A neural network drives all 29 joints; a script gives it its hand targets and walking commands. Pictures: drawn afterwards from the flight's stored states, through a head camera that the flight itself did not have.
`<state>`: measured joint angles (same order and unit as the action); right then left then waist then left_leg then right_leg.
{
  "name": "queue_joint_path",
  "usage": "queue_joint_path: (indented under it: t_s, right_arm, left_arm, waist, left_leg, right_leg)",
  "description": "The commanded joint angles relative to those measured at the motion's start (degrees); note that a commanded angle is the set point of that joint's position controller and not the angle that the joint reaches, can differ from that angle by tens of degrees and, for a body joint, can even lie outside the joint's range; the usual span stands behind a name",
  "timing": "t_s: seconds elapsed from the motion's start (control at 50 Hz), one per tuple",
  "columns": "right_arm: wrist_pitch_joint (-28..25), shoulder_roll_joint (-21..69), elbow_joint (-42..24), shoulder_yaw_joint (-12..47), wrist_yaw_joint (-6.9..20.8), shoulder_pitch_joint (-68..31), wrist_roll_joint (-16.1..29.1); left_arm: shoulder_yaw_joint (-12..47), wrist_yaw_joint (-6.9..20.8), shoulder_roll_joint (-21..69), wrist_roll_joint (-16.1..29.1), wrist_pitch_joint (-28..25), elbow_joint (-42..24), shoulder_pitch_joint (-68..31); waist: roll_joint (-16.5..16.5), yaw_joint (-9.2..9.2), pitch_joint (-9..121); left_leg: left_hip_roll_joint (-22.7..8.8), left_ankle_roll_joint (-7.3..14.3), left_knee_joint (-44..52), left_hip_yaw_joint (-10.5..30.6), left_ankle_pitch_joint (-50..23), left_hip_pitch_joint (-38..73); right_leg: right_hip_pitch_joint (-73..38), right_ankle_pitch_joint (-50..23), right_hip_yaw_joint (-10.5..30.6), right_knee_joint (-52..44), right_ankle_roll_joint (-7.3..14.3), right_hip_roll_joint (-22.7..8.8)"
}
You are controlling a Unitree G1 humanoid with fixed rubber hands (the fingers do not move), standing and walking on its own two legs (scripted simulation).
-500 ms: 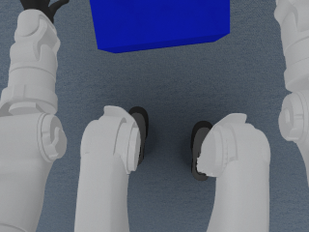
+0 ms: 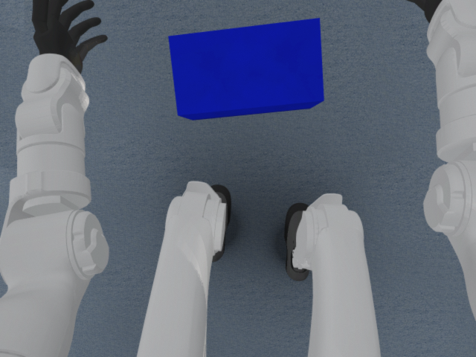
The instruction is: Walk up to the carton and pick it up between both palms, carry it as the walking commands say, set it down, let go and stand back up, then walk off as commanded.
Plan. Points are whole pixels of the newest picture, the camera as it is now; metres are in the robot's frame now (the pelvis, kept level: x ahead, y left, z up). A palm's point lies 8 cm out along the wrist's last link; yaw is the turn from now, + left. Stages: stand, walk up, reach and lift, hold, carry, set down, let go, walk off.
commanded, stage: set down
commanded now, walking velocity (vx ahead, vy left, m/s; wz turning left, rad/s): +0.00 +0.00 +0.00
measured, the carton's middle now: (247, 76) +0.53 +0.05 -0.40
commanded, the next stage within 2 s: let go in 0.80 s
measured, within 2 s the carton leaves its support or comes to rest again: neither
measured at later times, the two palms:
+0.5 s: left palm out of the picture +0.48 +0.29 +0.04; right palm out of the picture +0.58 -0.20 +0.04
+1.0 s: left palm out of the picture +0.44 +0.28 +0.11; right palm out of the picture +0.50 -0.21 +0.10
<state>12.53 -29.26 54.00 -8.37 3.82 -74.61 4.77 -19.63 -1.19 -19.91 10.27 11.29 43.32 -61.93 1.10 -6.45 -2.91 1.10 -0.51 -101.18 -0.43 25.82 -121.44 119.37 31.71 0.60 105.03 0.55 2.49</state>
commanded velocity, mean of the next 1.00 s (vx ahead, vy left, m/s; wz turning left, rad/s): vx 0.00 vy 0.00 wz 0.00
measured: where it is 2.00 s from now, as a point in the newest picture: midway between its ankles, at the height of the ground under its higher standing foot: (255, 245)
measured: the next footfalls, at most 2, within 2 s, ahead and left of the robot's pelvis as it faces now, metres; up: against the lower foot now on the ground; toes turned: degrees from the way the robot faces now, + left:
none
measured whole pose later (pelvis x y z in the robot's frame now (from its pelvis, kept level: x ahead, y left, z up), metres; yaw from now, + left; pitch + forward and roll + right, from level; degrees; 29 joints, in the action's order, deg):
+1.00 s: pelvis +0.07 +0.00 +0.21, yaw -1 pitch +41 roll +0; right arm 8.4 -17.3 41.4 -12.7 1.4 -42.2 -2.1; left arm -17.4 7.2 -16.0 1.0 6.6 34.6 -32.8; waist 0.9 -4.4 5.6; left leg 0.7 -0.2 -51.9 1.1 15.1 -78.0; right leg 75.7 19.2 1.0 53.7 0.5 2.4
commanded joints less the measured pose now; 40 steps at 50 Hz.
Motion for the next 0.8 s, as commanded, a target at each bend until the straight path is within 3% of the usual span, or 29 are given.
queue_joint_path:
  t_s: [0.0, 0.58, 0.68, 0.78]
  right_arm:
    - [-0.5, -7.9, -7.4, -1.7, 0.4, -13.9, -0.6]
    - [-1.1, -5.2, -8.6, -4.7, 3.7, -2.3, -3.2]
    - [-2.8, -2.7, -3.2, -4.9, 4.0, -1.0, -4.2]
    - [-4.1, -0.8, -2.2, -6.4, 3.0, 4.2, -5.9]
  left_arm:
    - [-2.4, 0.7, -10.2, -0.1, -0.6, -7.4, -8.2]
    - [-4.0, 4.0, -5.8, -2.2, -0.4, -10.8, 3.6]
    - [-4.3, 4.2, -2.8, -4.9, -2.4, -5.2, 3.2]
    - [-5.8, 4.7, -2.3, -8.1, -4.2, -3.0, 6.5]
  waist:
    - [6.0, -2.70, 64.9]
    - [5.0, -2.36, 64.1]
    - [5.0, -1.92, 54.1]
    - [4.6, -2.08, 55.1]
  left_leg:
    - [1.1, -2.0, 10.1, -4.3, -17.7, 38.4]
    - [0.7, -2.7, 41.0, -2.9, -29.1, 62.8]
    - [0.1, -2.7, 45.4, -2.2, -26.1, 61.9]
    - [0.3, -2.9, 46.8, -2.0, -28.4, 64.8]
  right_leg:
    - [-34.0, -14.5, -1.3, -13.2, -0.1, 0.9]
    - [-58.8, -26.0, 0.0, -43.6, -1.0, 0.5]
    - [-57.0, -23.7, 0.3, -48.1, -0.6, -0.1]
    - [-59.7, -26.4, 0.5, -50.2, -0.5, 0.2]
